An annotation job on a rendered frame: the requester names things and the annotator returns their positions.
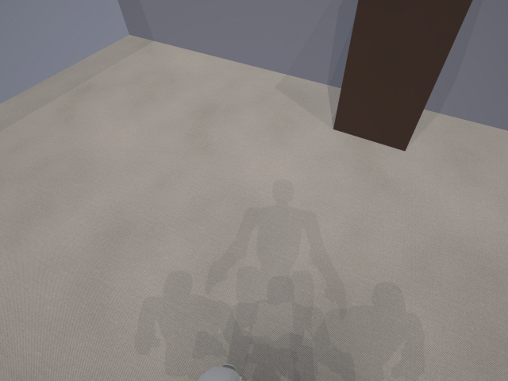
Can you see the cabinet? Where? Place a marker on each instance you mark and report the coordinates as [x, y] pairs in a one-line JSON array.
[[396, 53]]

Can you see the left robot shin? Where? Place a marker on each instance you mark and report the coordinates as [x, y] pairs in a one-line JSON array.
[[229, 366]]

